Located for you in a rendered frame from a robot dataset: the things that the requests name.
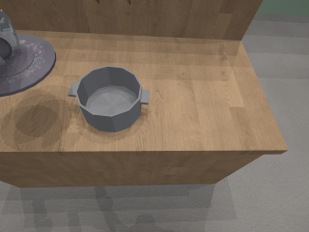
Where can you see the knob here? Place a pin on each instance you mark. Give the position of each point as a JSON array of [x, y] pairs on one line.
[[5, 49]]

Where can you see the robot left hand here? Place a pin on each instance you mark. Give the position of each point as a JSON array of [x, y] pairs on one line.
[[8, 32]]

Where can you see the lid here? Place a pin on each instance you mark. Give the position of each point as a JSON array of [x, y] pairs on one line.
[[29, 64]]

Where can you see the pot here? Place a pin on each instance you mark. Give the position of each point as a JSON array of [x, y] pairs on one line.
[[110, 97]]

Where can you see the table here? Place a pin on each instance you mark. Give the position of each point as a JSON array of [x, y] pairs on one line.
[[207, 115]]

